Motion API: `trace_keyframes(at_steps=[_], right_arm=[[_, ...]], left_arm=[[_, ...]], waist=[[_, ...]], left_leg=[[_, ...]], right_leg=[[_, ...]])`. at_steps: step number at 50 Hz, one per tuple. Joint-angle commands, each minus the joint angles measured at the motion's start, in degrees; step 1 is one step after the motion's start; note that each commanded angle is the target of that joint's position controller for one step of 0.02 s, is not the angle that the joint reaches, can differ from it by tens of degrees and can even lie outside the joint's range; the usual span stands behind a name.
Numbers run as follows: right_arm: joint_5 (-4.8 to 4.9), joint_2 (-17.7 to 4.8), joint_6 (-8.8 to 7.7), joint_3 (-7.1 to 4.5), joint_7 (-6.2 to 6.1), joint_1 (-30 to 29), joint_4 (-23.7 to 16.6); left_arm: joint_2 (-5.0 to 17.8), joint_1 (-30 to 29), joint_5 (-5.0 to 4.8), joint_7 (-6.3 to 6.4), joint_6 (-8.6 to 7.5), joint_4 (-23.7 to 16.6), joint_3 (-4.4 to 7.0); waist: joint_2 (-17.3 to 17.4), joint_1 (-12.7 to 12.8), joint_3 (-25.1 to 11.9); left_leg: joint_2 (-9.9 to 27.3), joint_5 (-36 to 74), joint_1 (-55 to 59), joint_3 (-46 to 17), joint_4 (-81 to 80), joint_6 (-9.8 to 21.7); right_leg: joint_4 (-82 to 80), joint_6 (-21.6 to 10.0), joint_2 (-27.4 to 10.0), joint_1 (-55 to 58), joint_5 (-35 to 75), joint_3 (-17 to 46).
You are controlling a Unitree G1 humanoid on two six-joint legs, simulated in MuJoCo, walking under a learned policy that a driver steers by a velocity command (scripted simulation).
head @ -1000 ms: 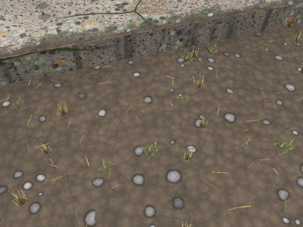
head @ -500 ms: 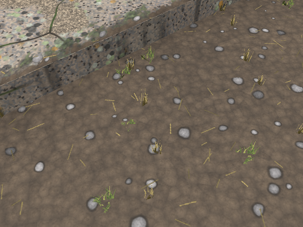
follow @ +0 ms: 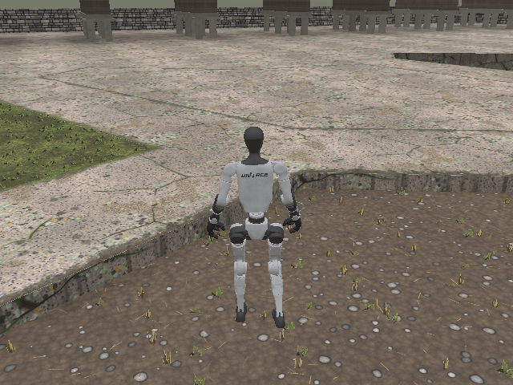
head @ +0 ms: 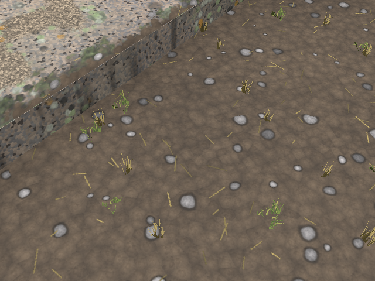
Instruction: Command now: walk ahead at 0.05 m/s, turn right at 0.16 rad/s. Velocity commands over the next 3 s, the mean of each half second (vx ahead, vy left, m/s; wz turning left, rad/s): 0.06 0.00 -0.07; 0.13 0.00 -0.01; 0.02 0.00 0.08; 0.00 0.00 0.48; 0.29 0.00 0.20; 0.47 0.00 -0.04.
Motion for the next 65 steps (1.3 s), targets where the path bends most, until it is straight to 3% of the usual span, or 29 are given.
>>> trace_keyframes(at_steps=[1, 3, 5, 6, 7, 8, 9, 13, 18, 20, 23, 25, 26, 28, 29, 30, 31, 32, 34, 36, 38, 41, 44, 45, 46, 47, 49, 54, 65], right_arm=[[0.39, -8.8, 0.06, -2.31, -0.41, -1.5, -2.7], [0.95, -9.1, 0.37, -2.28, -0.54, -1.6, -2.3], [1.34, -8.1, 0.37, -1.80, -0.52, 0.0, -1.2], [0.81, -7.3, -0.05, -1.43, -0.28, 0.6, -0.9], [0.19, -6.7, -0.47, -1.43, 0.04, 1.9, -1.2], [-0.32, -6.3, -0.65, -1.29, 0.06, -0.5, -0.9], [-0.15, -5.9, -0.66, -1.30, 0.03, -1.4, -0.8], [0.36, -6.3, -0.25, -1.60, -0.61, 0.5, 1.2], [0.77, -6.1, -0.11, -1.76, -0.80, 0.8, 3.6], [1.07, -5.8, 0.24, -1.80, -0.96, 1.5, 5.0], [2.24, -6.0, -0.96, -2.11, -0.80, -1.3, 4.3], [2.87, -5.8, -3.02, -2.11, -0.16, -2.6, 3.6], [2.96, -5.8, -3.93, -2.19, 0.33, -1.4, 4.1], [2.76, -6.6, -4.75, -2.81, 0.92, 5.7, 7.5], [2.13, -9.6, -4.74, -3.76, 0.85, 9.0, 8.8], [1.88, -15.1, -4.50, -5.35, 0.93, 12.8, 10.1], [0.98, -14.8, -4.23, -4.99, 1.08, 16.6, 10.4], [1.04, -11.7, -4.29, -3.84, 0.96, 14.7, 10.4], [1.74, -10.0, -3.93, -3.21, 0.55, 9.4, 9.2], [1.60, -6.5, -2.90, -1.82, -0.24, 6.2, 9.5], [0.87, -7.5, -1.93, -1.74, -0.97, 6.2, 10.5], [1.09, -11.2, -0.92, -2.44, -1.37, 5.8, 11.4], [2.39, -9.6, -0.78, -1.84, -0.97, 4.0, 12.5], [1.98, -8.4, -1.09, -1.47, -0.66, 5.7, 13.4], [0.53, -7.4, -1.43, -1.17, -0.36, 7.5, 13.8], [0.42, -5.8, -1.23, -0.94, -0.38, 11.8, 14.8], [0.89, -7.3, -0.40, -1.01, -0.80, 8.1, 15.2], [0.92, -7.5, 1.43, -0.96, -1.84, 7.6, 16.2], [0.98, -6.6, 2.01, -0.74, -2.18, 7.2, 18.7]], left_arm=[[2.4, 4.2, 0.25, -0.14, -0.66, -1.4, 0.56], [2.9, 5.2, 0.20, -0.45, -0.87, -0.3, 0.78], [3.4, 5.0, 1.02, -0.78, -1.00, 0.2, 0.79], [5.3, 4.0, 1.81, -0.68, -1.11, -0.7, 0.95], [8.1, 2.9, 1.58, -0.66, -1.11, 0.0, 1.66], [4.6, 2.4, 1.54, -1.00, -1.59, 0.3, 0.96], [2.6, 1.7, 1.99, -1.14, -2.19, 0.4, 0.23], [2.9, 2.6, 1.35, -1.06, -4.17, 1.5, 0.09], [2.6, 4.5, 1.00, -0.71, -4.29, 2.9, -0.11], [3.1, 6.5, 0.60, -0.62, -3.99, 4.1, 0.15], [6.5, 8.6, -0.15, -0.55, -4.30, 4.0, 1.13], [7.3, 8.5, -0.77, -0.41, -5.40, 4.6, 1.48], [6.7, 7.5, -0.87, -0.48, -5.84, 4.7, 1.36], [5.2, 3.4, -0.83, -0.76, -5.83, 3.9, 0.96], [3.4, 1.1, -0.49, -0.55, -6.00, 2.6, 0.48], [1.6, 1.2, 0.37, -0.02, -6.54, 1.0, 0.06], [2.8, 2.8, 0.57, 0.45, -6.85, 1.3, 0.35], [4.2, 5.1, -0.45, 0.27, -6.72, 2.5, 1.01], [3.0, 5.0, -0.79, -0.08, -5.93, 3.8, 0.99], [0.9, 3.1, -0.45, -0.21, -5.19, 4.1, 0.74], [-1.3, 2.1, -0.45, -0.41, -4.81, 4.5, 0.04], [0.3, 0.5, -0.70, -0.13, -4.26, 4.8, 0.15], [1.8, 0.8, 0.15, 0.06, -3.51, 6.0, 0.62], [3.8, 0.5, 0.92, 0.33, -3.37, 5.9, 1.08], [6.9, 0.4, 0.98, 0.65, -3.20, 5.5, 1.72], [6.8, -1.4, 0.68, 0.47, -3.09, 6.3, 1.61], [3.0, -4.3, 0.22, -0.46, -3.34, 6.2, 1.04], [2.8, -3.7, 0.19, -1.13, -4.78, 9.7, 0.97], [2.8, -6.1, 0.04, -0.76, -4.08, 15.0, 0.83]], waist=[[11.7, 0.6, -8.8], [10.9, 1.3, -9.2], [9.2, 1.8, -7.8], [5.9, 1.1, -7.1], [-2.1, -1.6, -5.1], [-3.5, -0.3, -4.2], [-3.9, -0.4, -3.2], [-2.4, -0.5, -2.2], [0.0, 0.1, -2.9], [-0.9, 0.6, -3.0], [-6.9, 2.6, 3.6], [-8.4, 2.4, 7.1], [-8.5, 1.3, 6.7], [-6.6, -2.6, 3.3], [-1.7, -3.7, 0.8], [11.5, -3.6, -2.7], [16.7, -5.3, -6.5], [11.0, -3.1, -5.6], [5.3, -1.0, -4.5], [6.3, 0.2, -3.6], [7.9, 0.2, -4.7], [8.0, -0.1, -6.4], [6.9, 1.9, -4.9], [4.8, 1.7, -4.6], [0.5, 0.1, -5.4], [-4.4, -3.0, -6.6], [-1.9, -0.6, -3.5], [-1.2, -0.5, -5.3], [1.3, -0.4, -4.4]], left_leg=[[11.3, 3.2, 8.4, -12.2, -9.2, 9.7], [11.6, -1.1, 8.0, -12.5, -8.3, 9.5], [10.0, -9.2, 3.7, -11.6, -8.3, 5.8], [8.7, -13.1, 0.7, -9.9, -6.5, 2.8], [3.9, -15.6, 1.1, -4.3, -5.2, 0.0], [2.3, -11.7, 6.2, -1.8, -2.6, -2.0], [2.2, -8.5, 8.8, -1.7, -1.3, -2.2], [3.0, -2.3, 9.9, -2.5, -0.3, -0.6], [3.2, 2.8, 10.7, -2.6, 0.3, -0.9], [0.8, -8.9, 9.6, 0.0, 2.4, -1.0], [-1.7, -18.4, -2.7, 4.0, 11.6, -0.6], [1.2, -16.5, -6.9, 1.7, 13.3, 1.5], [1.9, -16.1, -5.9, 1.4, 10.8, 2.5], [0.9, -9.1, 8.2, 1.7, 1.6, 3.3], [3.7, -3.7, 14.0, -3.8, -1.2, 4.3], [11.0, 6.5, 22.5, -16.8, -5.0, 8.8], [20.1, 22.3, 29.1, -30.0, -9.3, 14.7], [22.2, 30.4, 28.2, -27.9, -7.7, 15.8], [19.0, 34.5, 25.1, -17.3, -6.7, 12.9], [13.6, 33.9, 20.8, -9.2, -8.2, 9.3], [11.1, 37.1, 18.7, -5.2, -7.8, 8.9], [12.1, 37.7, 16.2, -5.1, -7.6, 9.8], [10.8, 24.6, 11.6, -5.2, -7.1, 7.2], [9.0, 16.2, 9.7, -5.0, -6.8, 4.8], [5.7, 5.0, 7.6, -2.9, -5.3, 2.3], [3.2, -3.9, 7.5, -1.3, -6.9, 0.5], [2.0, -4.3, 6.9, 0.0, -6.1, -0.6], [2.8, 4.2, 11.0, -0.3, -4.2, -1.2], [3.0, 1.2, 12.1, 0.3, -5.0, -1.6]], right_leg=[[-11.5, 0.0, -1.4, 5.2, 4.1, -2.5], [-20.5, -1.4, -1.3, 9.3, 11.8, -3.3], [-28.5, -3.9, -1.6, 14.7, 18.9, -3.0], [-29.0, -5.9, -5.8, 16.4, 21.1, 1.4], [-28.3, -8.4, -7.4, 11.0, 14.8, 3.5], [-30.7, -9.0, -6.8, 4.9, 5.8, 3.7], [-32.4, -8.2, -6.4, 2.1, 2.9, 3.7], [-30.5, -5.8, -5.1, 2.8, 11.5, 2.1], [-28.9, -5.9, -4.4, 5.1, 17.4, 1.3], [-30.9, -7.3, -4.1, 5.2, 5.2, 1.8], [-39.0, -13.9, -12.1, 6.7, -13.5, 14.3], [-40.8, -17.1, -17.1, 8.3, -9.9, 20.7], [-39.5, -16.9, -17.1, 9.6, -4.5, 19.6], [-33.8, -13.1, -12.2, 6.0, 9.1, 11.9], [-25.3, -9.4, -7.0, 3.7, 19.4, 4.8], [-10.4, -4.3, 1.1, -3.1, 19.1, -4.2], [3.2, -1.6, 2.7, -10.4, -2.7, -2.2], [11.6, -1.6, 0.9, -12.5, -7.3, 0.8], [12.0, -2.2, -2.8, -13.4, -1.7, 0.1], [1.3, -1.9, -4.9, -8.2, 5.7, -1.7], [-8.0, -1.0, -3.9, -1.9, 9.1, -4.0], [-17.6, -0.9, -2.3, 5.6, 15.2, -5.8], [-29.2, -3.5, -2.2, 14.1, 28.0, -5.6], [-31.1, -4.9, -4.4, 17.7, 35.3, -2.8], [-29.1, -6.7, -8.3, 21.4, 45.6, 0.7], [-26.0, -10.0, -9.2, 21.3, 45.5, 1.3], [-25.4, -9.2, -6.3, 18.7, 39.6, -0.2], [-24.7, -8.7, -5.6, 17.3, 45.2, -0.7], [-26.0, -8.7, -4.5, 15.7, 38.4, -1.4]])
Next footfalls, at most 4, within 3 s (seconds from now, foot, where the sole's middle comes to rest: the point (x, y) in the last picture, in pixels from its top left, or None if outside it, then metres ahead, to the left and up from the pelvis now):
0.12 right None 0.04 -0.15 -0.77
0.90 right None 0.23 -0.14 -0.77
2.26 right None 0.25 -0.07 -0.77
2.68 left None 0.45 0.30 -0.77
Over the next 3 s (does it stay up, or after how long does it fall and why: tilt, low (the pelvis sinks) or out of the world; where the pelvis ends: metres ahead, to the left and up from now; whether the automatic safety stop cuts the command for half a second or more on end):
stays up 0.47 0.21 0.01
